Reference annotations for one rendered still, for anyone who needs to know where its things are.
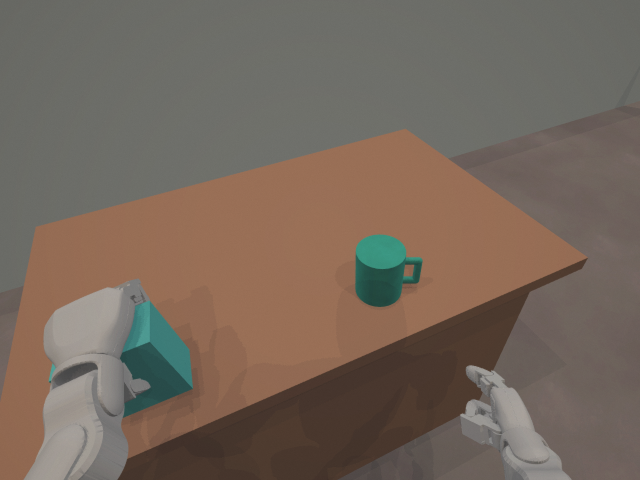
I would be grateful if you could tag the right robot forearm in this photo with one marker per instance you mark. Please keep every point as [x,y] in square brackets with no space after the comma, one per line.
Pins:
[526,456]

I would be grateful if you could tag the sponge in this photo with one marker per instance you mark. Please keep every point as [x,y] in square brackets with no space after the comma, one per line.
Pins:
[156,354]

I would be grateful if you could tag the table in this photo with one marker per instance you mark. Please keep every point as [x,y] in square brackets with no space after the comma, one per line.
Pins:
[294,377]

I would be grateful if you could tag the left robot hand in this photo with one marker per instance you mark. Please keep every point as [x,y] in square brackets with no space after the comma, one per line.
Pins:
[98,323]

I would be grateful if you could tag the left robot forearm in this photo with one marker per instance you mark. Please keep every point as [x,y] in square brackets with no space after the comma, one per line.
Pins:
[82,414]

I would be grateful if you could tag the right robot hand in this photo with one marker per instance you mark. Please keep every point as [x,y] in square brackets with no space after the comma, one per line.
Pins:
[485,424]

